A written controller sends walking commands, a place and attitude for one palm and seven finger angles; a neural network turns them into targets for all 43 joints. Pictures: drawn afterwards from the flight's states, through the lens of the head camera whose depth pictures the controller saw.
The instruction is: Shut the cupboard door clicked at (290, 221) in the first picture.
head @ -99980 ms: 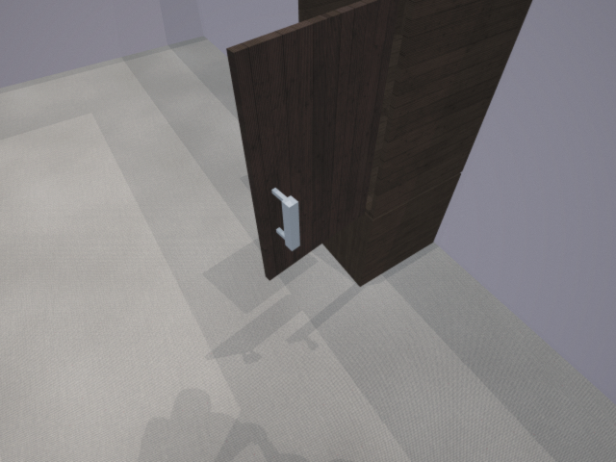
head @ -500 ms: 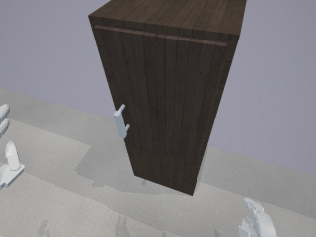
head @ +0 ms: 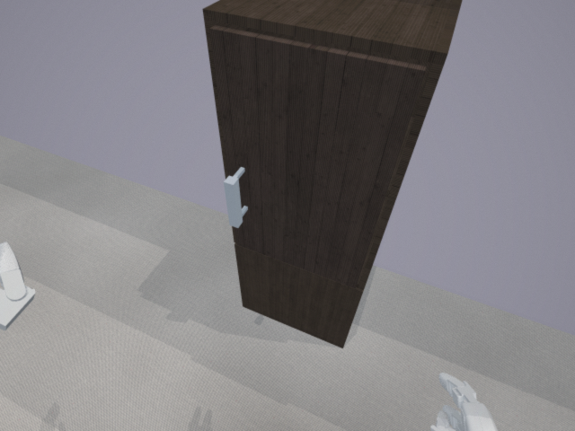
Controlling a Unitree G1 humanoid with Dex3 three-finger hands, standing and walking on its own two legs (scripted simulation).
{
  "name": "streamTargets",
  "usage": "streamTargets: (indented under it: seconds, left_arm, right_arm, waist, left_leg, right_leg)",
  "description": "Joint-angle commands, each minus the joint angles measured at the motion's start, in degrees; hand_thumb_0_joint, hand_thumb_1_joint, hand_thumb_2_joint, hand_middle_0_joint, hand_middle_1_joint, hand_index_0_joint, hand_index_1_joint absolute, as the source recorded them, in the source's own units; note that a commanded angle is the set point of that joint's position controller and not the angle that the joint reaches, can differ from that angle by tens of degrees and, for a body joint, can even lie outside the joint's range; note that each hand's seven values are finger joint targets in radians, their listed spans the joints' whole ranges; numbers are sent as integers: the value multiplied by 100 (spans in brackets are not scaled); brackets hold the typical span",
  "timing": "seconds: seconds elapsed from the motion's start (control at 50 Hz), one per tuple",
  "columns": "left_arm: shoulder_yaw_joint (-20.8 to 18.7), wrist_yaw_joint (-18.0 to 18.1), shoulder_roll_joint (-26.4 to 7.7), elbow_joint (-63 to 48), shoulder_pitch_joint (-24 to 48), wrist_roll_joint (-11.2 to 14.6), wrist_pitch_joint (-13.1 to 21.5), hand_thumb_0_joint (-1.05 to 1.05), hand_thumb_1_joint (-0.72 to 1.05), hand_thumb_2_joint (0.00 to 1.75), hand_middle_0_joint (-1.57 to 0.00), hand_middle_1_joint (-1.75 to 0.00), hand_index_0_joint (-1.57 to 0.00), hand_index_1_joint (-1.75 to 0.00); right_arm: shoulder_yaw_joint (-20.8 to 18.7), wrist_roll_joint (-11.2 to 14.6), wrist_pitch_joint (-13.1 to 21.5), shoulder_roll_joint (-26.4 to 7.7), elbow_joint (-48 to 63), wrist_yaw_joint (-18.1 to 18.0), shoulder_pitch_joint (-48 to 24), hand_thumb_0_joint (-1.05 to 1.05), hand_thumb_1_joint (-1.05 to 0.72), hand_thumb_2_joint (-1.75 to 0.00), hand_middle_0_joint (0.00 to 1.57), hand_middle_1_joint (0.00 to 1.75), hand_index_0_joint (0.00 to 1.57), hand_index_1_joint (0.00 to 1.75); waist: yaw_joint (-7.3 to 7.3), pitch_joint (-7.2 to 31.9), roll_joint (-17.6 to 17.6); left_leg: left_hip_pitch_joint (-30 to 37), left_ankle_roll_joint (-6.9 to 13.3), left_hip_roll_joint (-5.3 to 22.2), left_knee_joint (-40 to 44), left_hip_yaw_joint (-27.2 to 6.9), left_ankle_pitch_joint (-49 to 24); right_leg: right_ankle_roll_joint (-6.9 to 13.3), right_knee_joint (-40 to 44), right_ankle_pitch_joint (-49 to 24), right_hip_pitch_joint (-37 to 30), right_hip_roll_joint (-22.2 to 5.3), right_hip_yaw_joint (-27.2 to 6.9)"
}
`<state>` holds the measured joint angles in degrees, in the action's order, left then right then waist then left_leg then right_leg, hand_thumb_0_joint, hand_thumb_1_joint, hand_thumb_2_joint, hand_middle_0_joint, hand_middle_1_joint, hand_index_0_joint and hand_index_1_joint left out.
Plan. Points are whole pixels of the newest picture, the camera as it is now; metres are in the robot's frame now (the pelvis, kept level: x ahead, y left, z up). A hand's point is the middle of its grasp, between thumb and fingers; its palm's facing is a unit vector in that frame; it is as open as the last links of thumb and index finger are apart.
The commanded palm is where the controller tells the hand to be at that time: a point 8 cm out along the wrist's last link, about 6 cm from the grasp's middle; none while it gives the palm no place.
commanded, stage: step back with the hand held close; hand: left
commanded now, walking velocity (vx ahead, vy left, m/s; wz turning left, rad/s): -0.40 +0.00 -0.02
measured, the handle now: (238, 197) +0.63 +0.16 -0.10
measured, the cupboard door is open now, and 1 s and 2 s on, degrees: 0 0 0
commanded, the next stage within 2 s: stop stepping back and stand still in 0.50 s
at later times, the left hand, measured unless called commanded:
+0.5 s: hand out of the picture +0.15 +0.27 +0.19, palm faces +0.39 -0.85 -0.36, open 7.4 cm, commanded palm +0.08 +0.30 +0.19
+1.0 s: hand out of the picture +0.04 +0.28 +0.15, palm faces +0.41 -0.86 -0.32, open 7.5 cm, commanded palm -0.03 +0.32 +0.19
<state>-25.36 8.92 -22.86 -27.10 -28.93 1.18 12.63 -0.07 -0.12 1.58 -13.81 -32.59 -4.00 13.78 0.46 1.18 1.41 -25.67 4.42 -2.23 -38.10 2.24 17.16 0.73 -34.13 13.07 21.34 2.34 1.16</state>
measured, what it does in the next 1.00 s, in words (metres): walks backwards: right foot, then left foot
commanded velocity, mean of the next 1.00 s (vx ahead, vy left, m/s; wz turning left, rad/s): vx -0.13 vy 0.00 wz -0.02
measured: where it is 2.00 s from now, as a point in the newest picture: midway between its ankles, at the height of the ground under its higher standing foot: outside the picture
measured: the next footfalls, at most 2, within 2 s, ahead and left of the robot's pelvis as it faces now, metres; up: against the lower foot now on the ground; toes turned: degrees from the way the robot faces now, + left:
right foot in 0.60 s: -0.25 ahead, -0.09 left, +0.00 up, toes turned -6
left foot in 0.84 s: -0.06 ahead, +0.14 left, +0.00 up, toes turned -2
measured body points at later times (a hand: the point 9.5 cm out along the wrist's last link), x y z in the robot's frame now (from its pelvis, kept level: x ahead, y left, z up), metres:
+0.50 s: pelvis -0.08 +0.01 +0.01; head -0.04 +0.06 +0.46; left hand +0.12 +0.32 +0.21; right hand +0.12 -0.20 -0.05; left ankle +0.08 +0.06 -0.72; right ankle -0.30 -0.11 -0.67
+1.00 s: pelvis -0.19 +0.03 +0.00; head -0.23 +0.04 +0.45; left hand +0.01 +0.33 +0.17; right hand -0.10 -0.24 -0.09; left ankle -0.10 +0.14 -0.72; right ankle -0.29 -0.09 -0.72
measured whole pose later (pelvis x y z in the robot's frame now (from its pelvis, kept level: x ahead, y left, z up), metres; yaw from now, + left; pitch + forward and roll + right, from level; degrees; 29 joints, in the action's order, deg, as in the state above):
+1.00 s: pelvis -0.19 +0.03 +0.00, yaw -4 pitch -3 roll +1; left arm -22.0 9.1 -20.1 -18.2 -24.7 3.7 7.6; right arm -0.5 0.6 4.7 -13.5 -40.2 -4.9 17.5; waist -2.5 2.9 -1.6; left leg -21.0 1.0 -0.2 -34.5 2.5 11.0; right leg -1.0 -34.9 27.5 4.7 -2.1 1.0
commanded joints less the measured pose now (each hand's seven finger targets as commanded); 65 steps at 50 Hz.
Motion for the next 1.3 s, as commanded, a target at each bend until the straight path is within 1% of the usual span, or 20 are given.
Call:
streamTargets:
  seconds: [0.0,0.04,0.1,0.14,0.18,0.32,0.48,0.54,0.58,0.64,0.68,0.74,0.86,0.92,0.98,1.08,1.12,1.16,1.18,1.28]
  left_arm:
    - [-524,189,-1214,-1043,467,59,334,0,90,90,-20,-30,-20,-30]
    - [-478,239,-1253,-1160,412,60,384,0,90,90,-20,-30,-20,-30]
    - [-766,273,-1522,-1451,222,81,458,0,90,90,-20,-30,-20,-30]
    - [-942,241,-1465,-1577,-4,48,554,0,90,90,-20,-30,-20,-30]
    - [-1122,164,-1537,-1712,205,-4,588,0,90,90,-20,-30,-20,-30]
    - [-557,87,-1039,-1524,-96,276,460,0,90,90,-20,-30,-20,-30]
    - [-657,-83,-1450,-2107,490,393,567,0,90,90,-20,-30,-20,-30]
    - [-1159,-178,-1828,-2398,91,532,597,0,90,90,-20,-30,-20,-30]
    - [-1572,-178,-2152,-2548,-279,634,626,0,90,90,-20,-30,-20,-30]
    - [-1564,-72,-2015,-2254,-714,603,500,0,90,90,-20,-30,-20,-30]
    - [-1534,-43,-1801,-1574,-805,422,166,0,90,90,-20,-30,-20,-30]
    - [-650,74,-1312,-432,951,227,-12,0,90,90,-20,-30,-20,-30]
    - [218,64,-949,717,1490,75,-111,0,90,90,-20,-30,-20,-30]
    - [-101,6,-1175,-1029,1298,187,131,0,90,90,-20,-30,-20,-30]
    - [-625,77,-1504,-2386,796,203,356,0,90,90,-20,-30,-20,-30]
    - [-1205,167,-1544,-2119,-770,246,286,0,90,90,-20,-30,-20,-30]
    - [-1173,158,-1335,-1436,-1166,295,136,0,90,90,-20,-30,-20,-30]
    - [-1064,185,-1246,-1004,-860,326,19,0,90,90,-20,-30,-20,-30]
    - [-1033,207,-1251,-818,-626,301,41,0,90,90,-20,-30,-20,-30]
    - [-115,123,-760,588,785,140,24,0,90,90,-20,-30,-20,-30]
  right_arm:
    - [-363,-25,288,-693,717,38,-472,0,-90,-90,20,30,20,30]
    - [-318,15,284,-593,677,52,-474,0,-90,-90,20,30,20,30]
    - [-324,33,307,-696,711,-31,-603,0,-90,-90,20,30,20,30]
    - [-298,14,403,-779,779,-90,-725,0,-90,-90,20,30,20,30]
    - [-366,-72,517,-770,718,-85,-786,0,-90,-90,20,30,20,30]
    - [-311,-126,829,-531,340,24,-720,0,-90,-90,20,30,20,30]
    - [-333,-183,913,-495,95,155,-609,0,-90,-90,20,30,20,30]
    - [-279,-139,822,-423,386,228,-886,0,-90,-90,20,30,20,30]
    - [-220,-104,640,-411,568,237,-1101,0,-90,-90,20,30,20,30]
    - [-270,69,484,-394,623,77,-1026,0,-90,-90,20,30,20,30]
    - [-217,32,314,-327,456,39,-903,0,-90,-90,20,30,20,30]
    - [-86,4,381,-483,268,-79,-685,0,-90,-90,20,30,20,30]
    - [-231,138,651,-705,300,-231,-536,0,-90,-90,20,30,20,30]
    - [-217,112,682,-575,364,-140,-514,0,-90,-90,20,30,20,30]
    - [-220,-25,936,-551,480,-91,-628,0,-90,-90,20,30,20,30]
    - [-220,-83,846,-404,515,-50,-459,0,-90,-90,20,30,20,30]
    - [-231,-58,669,-335,473,-26,-345,0,-90,-90,20,30,20,30]
    - [-313,-19,424,-380,408,-14,-267,0,-90,-90,20,30,20,30]
    - [-302,25,412,-433,418,-5,-304,0,-90,-90,20,30,20,30]
    - [-163,56,517,-461,248,-62,-427,0,-90,-90,20,30,20,30]
  waist:
    - [-187,52,-752]
    - [-198,271,-838]
    - [-181,380,20]
    - [-87,548,1164]
    - [-45,708,1454]
    - [-3,950,649]
    - [31,2449,1307]
    - [113,2675,1334]
    - [135,2308,980]
    - [-17,570,-1100]
    - [-200,-228,-314]
    - [-347,-1242,365]
    - [-71,-1203,-1295]
    - [-244,-73,-515]
    - [-146,392,1249]
    - [-86,835,2025]
    - [-113,782,1142]
    - [-114,159,-816]
    - [-93,-162,-1118]
    - [-140,-706,-1249]
  left_leg:
    - [-30,-309,319,-52,-653,854]
    - [260,-302,328,-23,-601,475]
    - [190,-120,663,1083,-1010,393]
    - [-1312,271,1621,2588,-2069,1652]
    - [-2215,477,2230,3368,-2525,2871]
    - [782,-35,1650,2901,-1569,661]
    - [3461,-669,1466,2248,-904,-3407]
    - [3259,-695,1317,2026,-634,-3271]
    - [2440,-772,1049,1572,-315,-1367]
    - [1445,-802,121,-1959,-499,211]
    - [-77,-649,609,-2391,-811,68]
    - [357,-534,744,-571,-418,60]
    - [865,-182,502,351,-188,-868]
    - [1207,-181,657,1279,-753,-1049]
    - [1211,-8,1352,2750,-2286,1154]
    - [352,-389,961,2447,-855,1927]
    - [-173,-487,641,1119,-330,1375]
    - [-1018,-566,389,-1116,-91,479]
    - [-1572,-555,453,-1810,-221,454]
    - [-393,-395,616,-668,10,64]
  right_leg:
    - [598,1846,1547,482,-1495,-2148]
    - [557,1723,1158,424,-1524,-1744]
    - [160,1055,898,223,-746,-925]
    - [-120,-699,567,-1337,106,-294]
    - [-150,-2363,763,-2179,408,-277]
    - [-102,-1279,1845,-365,328,-20]
    - [19,739,1545,-421,487,129]
    - [31,1145,1088,-865,437,232]
    - [257,1853,827,-903,-62,-65]
    - [1043,2549,2075,1503,-2145,-1846]
    - [1217,2175,1434,1168,-2106,-1530]
    - [623,1854,1471,1088,-1546,-834]
    - [-4,1543,-1090,71,-1018,-839]
    - [-64,376,4,-659,-507,182]
    - [-106,-196,1296,-758,18,64]
    - [185,596,1591,-1788,109,505]
    - [495,1194,1705,-1962,-447,-175]
    - [1181,2277,2537,-1300,-1883,-2401]
    - [1343,2326,1422,-1423,-2155,-2574]
    - [724,1565,-435,-618,-1519,-875]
